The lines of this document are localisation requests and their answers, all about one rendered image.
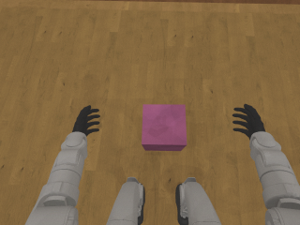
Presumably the right robot foot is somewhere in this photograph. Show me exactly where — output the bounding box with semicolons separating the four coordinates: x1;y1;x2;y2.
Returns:
175;184;188;225

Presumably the right robot upper arm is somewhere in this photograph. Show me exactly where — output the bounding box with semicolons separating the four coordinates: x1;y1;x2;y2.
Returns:
264;207;300;225

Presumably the left robot upper arm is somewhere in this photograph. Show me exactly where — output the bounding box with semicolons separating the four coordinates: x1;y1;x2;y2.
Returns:
27;205;79;225

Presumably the robot right forearm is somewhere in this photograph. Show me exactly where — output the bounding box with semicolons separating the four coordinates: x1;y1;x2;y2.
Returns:
249;131;300;210

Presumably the robot right shin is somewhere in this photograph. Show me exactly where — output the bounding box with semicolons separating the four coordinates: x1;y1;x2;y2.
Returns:
180;177;197;217

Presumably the robot right hand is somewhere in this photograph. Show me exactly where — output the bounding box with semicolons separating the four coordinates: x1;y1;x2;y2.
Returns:
232;104;265;139

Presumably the carton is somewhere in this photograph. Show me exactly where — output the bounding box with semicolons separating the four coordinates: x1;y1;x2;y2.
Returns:
142;104;188;151

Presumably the robot left hand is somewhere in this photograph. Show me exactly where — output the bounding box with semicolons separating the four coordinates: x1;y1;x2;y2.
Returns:
72;105;100;137

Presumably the robot left forearm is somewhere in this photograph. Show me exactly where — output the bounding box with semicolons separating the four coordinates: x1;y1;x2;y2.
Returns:
24;131;88;225

